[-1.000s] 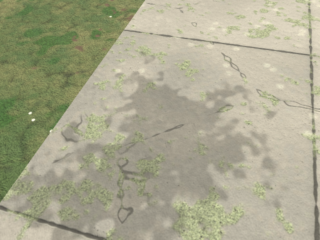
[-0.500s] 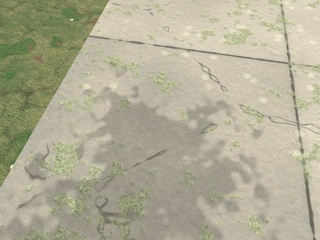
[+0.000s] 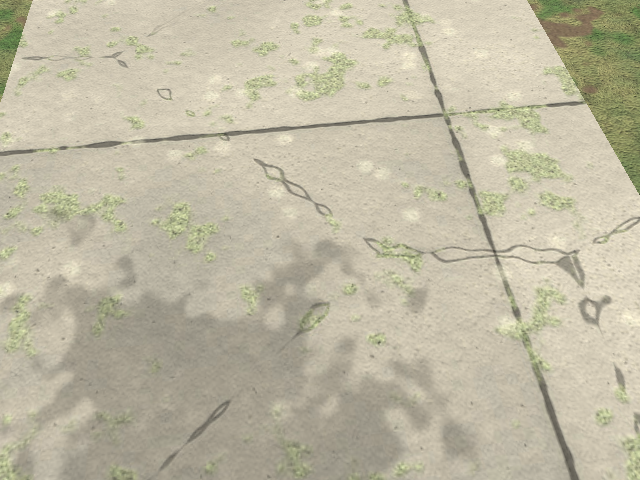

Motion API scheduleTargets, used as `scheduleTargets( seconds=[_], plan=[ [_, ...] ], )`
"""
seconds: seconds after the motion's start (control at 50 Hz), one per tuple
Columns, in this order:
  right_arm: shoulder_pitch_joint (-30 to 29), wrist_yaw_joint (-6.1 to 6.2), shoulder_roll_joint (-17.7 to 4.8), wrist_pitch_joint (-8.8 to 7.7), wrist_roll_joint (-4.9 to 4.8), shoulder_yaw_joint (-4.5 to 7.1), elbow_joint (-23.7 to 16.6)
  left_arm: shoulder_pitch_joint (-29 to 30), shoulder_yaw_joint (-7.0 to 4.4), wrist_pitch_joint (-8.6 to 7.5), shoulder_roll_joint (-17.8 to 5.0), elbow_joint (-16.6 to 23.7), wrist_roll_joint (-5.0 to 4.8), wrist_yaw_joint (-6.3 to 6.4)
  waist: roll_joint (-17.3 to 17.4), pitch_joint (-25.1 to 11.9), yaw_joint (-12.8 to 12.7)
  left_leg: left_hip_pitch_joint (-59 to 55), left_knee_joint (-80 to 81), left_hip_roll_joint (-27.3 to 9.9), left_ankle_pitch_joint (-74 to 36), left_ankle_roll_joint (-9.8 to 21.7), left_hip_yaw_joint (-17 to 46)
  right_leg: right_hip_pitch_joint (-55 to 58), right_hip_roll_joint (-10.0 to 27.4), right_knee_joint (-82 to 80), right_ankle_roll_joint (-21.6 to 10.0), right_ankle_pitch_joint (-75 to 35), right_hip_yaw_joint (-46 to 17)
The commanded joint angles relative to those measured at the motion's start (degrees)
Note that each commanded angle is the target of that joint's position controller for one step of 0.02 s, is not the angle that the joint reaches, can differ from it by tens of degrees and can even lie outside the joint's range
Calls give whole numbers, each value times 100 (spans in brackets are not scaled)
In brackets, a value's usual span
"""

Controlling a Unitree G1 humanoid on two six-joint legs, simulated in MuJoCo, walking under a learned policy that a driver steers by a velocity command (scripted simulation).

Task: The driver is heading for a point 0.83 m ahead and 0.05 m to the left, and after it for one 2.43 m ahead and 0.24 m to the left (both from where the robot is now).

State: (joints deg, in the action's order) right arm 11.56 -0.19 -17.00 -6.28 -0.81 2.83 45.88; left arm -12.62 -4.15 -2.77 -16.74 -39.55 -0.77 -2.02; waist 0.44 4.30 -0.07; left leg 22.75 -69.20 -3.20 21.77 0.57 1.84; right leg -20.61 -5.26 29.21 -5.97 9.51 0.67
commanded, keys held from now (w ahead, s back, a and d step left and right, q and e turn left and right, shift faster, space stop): w+e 0.14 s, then w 0.24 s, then no key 0.52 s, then q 0.10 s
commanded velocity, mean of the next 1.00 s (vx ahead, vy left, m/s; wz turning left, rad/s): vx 0.30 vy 0.00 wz -0.20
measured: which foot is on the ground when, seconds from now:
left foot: up 0.00-0.32, down 0.34-1.00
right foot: down 0.00-0.36, up 0.38-0.76, down 0.78-1.00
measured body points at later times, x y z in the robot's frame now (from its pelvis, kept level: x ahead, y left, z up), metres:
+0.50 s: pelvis +0.29 +0.06 +0.01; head +0.33 +0.06 +0.45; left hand +0.43 +0.31 -0.11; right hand +0.37 -0.23 -0.10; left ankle +0.36 +0.14 -0.73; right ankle +0.18 -0.06 -0.64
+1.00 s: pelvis +0.41 +0.01 +0.00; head +0.43 +0.00 +0.45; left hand +0.63 +0.23 -0.09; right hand +0.45 -0.26 -0.14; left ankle +0.36 +0.14 -0.73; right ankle +0.43 -0.10 -0.73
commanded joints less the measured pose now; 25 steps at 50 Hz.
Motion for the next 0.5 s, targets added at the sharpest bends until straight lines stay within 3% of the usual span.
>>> scheduleTargets(
  seconds=[0.02, 0.08, 0.16, 0.24, 0.3, 0.32, 0.34, 0.36, 0.38, 0.4, 0.42, 0.44, 0.46, 0.48, 0.5],
  plan=[
    [66, 2, -704, -58, 115, 191, -456, -30, -167, -131, -653, 476, 55, 76, -139, -727, 112, 1269, 462, -373, -469, -116, 317, 1416, 1520, -1604, -1162, -1206, -2215],
    [-253, 26, -480, 66, 187, 124, -590, -202, -221, -141, -857, 412, 9, 189, -157, -517, 87, 1251, 1377, -278, -1042, -425, 138, 832, 1306, -1716, -1134, -1627, -1694],
    [-1102, -28, -277, 30, 135, 15, -793, -489, -236, -70, -917, 295, -25, 283, -445, -388, -270, 761, 3257, 76, -2602, -505, 29, 518, 936, -1606, -725, -820, -1316],
    [-1436, -141, -446, -68, 52, 45, -897, -892, -204, -70, -822, 48, -51, 277, -565, -350, -461, 620, 3892, 119, -2878, -317, 149, 1067, 1290, -1313, -616, -390, -1683],
    [-1224, -176, -641, -125, 57, 127, -886, -895, -218, -20, -842, -40, -13, 292, -756, -307, -288, 509, 4077, 132, -2121, -18, 130, 1620, 1593, -909, -502, -826, -2009],
    [-904, -164, -704, -143, 68, 174, -803, -813, -211, 5, -826, -34, -9, 287, -799, -396, -92, 104, 4237, 219, -1957, 115, -11, 1672, 1519, -600, -416, -1363, -1972],
    [-312, -135, -873, -164, 106, 269, -644, -787, -153, 18, -678, -10, 17, 275, -698, -784, 195, -760, 4317, 202, -1995, 306, -48, 1606, 1205, 169, -271, -1995, -1757],
    [571, -107, -1145, -173, 179, 333, -553, -836, -42, 29, -447, 100, 95, 278, -169, -1657, 545, -2234, 4159, -634, -1954, 667, 866, 926, 840, 1726, -55, -1228, -1401],
    [1155, -149, -1607, -98, 185, 479, -290, -1726, 68, -47, -41, 120, -63, 269, 1737, -2290, 234, -4128, 4731, -1766, -585, 1644, 3562, -1243, -82, 3746, 429, 1586, -818],
    [1142, -200, -1059, -88, 21, 341, -283, -1581, 20, -81, -496, 25, -111, 293, 1350, -2000, 399, -4084, 5255, -1901, 226, 1628, 4388, -2037, 60, 4439, 477, 2339, -1247],
    [726, -178, -761, -67, 33, 248, -372, -905, -71, -86, -812, 112, -128, 302, 753, -1214, 473, -3389, 5214, -1743, -522, 1409, 3452, -2227, 264, 4654, 491, 1945, -1245],
    [321, -168, -643, -30, 122, 183, -465, -502, -62, -78, -802, 197, -36, 330, 248, -896, 348, -2664, 5130, -1512, -1945, 1277, 2581, -1959, 490, 4527, 541, 1625, -981],
    [100, -173, -540, -14, 155, 139, -451, -313, -79, -78, -757, 268, 71, 336, 160, -668, 203, -2097, 5086, -1357, -3403, 1288, 2031, -1773, 649, 4218, 606, 1469, -848],
    [39, -168, -408, -29, 180, 83, -418, -369, -93, -52, -690, 265, 111, 325, 257, -734, 48, -1829, 5069, -1147, -4348, 1208, 1556, -1414, 826, 3883, 634, 1386, -795],
    [8, -170, -315, -37, 174, 45, -357, -484, -65, -16, -535, 224, 90, 317, 421, -775, -37, -1689, 5112, -969, -4890, 1167, 1217, -1174, 846, 3533, 688, 1325, -716]
  ],
)
Keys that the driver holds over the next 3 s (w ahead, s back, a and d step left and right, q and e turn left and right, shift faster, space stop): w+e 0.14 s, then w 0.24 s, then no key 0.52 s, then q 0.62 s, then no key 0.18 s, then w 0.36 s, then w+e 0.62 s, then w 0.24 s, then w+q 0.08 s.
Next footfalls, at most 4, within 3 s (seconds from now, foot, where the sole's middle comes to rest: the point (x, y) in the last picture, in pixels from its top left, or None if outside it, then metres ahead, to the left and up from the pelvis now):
0.34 left None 0.40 0.13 -0.77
0.78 right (398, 462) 0.47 -0.11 -0.77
1.28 left None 0.42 0.15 -0.77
1.84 right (371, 472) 0.45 -0.06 -0.77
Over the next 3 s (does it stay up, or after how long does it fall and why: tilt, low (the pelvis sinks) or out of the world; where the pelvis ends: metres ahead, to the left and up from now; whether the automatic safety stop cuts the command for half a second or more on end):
stays up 0.93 0.10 0.01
